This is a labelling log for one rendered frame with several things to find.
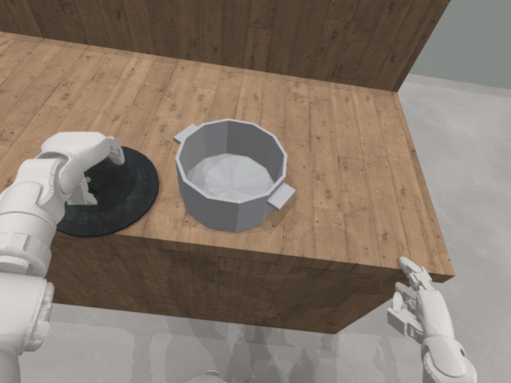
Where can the knob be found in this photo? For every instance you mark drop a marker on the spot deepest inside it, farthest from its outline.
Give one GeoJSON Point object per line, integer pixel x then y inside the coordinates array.
{"type": "Point", "coordinates": [101, 178]}

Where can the lid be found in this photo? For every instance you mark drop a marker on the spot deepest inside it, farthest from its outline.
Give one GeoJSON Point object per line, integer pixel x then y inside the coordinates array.
{"type": "Point", "coordinates": [122, 204]}

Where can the pot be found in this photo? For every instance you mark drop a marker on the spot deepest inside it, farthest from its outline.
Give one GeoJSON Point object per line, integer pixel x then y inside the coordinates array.
{"type": "Point", "coordinates": [231, 174]}

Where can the robot left forearm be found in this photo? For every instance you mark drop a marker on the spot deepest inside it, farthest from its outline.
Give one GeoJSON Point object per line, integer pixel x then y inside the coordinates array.
{"type": "Point", "coordinates": [31, 208]}

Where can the table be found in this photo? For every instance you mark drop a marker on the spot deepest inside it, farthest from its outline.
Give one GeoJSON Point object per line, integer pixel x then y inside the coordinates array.
{"type": "Point", "coordinates": [321, 75]}

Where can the robot left upper arm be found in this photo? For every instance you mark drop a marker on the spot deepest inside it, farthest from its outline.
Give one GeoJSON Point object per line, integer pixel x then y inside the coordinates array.
{"type": "Point", "coordinates": [25, 309]}

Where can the robot right forearm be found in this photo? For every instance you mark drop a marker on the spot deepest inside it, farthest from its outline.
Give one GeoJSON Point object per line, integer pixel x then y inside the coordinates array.
{"type": "Point", "coordinates": [444, 361]}

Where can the left robot shin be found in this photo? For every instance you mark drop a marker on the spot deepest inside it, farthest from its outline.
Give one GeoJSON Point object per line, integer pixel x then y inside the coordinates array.
{"type": "Point", "coordinates": [213, 373]}

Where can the robot right hand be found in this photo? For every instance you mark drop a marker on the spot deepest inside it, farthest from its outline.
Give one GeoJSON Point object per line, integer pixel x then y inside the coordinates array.
{"type": "Point", "coordinates": [427, 314]}

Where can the robot left hand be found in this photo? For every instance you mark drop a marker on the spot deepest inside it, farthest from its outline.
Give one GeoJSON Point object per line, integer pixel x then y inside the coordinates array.
{"type": "Point", "coordinates": [90, 148]}

